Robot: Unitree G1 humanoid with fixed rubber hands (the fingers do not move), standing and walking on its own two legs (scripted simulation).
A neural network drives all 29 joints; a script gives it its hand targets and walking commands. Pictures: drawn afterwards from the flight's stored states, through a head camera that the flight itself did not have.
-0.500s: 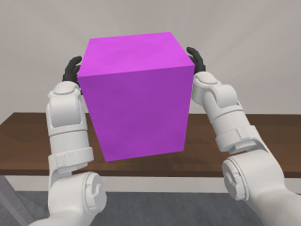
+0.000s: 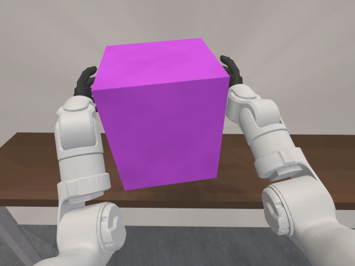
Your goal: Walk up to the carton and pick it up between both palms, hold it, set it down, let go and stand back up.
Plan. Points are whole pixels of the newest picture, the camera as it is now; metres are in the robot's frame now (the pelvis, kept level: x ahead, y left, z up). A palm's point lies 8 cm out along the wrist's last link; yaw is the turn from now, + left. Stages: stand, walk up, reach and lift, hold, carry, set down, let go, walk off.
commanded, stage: hold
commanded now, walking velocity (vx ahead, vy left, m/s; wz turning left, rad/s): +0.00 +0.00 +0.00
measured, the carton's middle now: (163, 113) +0.38 +0.01 +0.24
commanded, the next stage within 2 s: none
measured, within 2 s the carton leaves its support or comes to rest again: neither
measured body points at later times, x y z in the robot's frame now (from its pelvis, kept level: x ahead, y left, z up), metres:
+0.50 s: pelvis +0.00 +0.00 +0.00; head -0.08 +0.02 +0.44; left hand +0.38 +0.17 +0.29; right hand +0.38 -0.14 +0.29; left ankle +0.03 +0.12 -0.75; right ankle +0.00 -0.09 -0.75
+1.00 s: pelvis +0.00 +0.00 +0.00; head -0.08 +0.02 +0.44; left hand +0.38 +0.17 +0.29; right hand +0.38 -0.14 +0.29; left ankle +0.03 +0.12 -0.75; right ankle +0.00 -0.09 -0.75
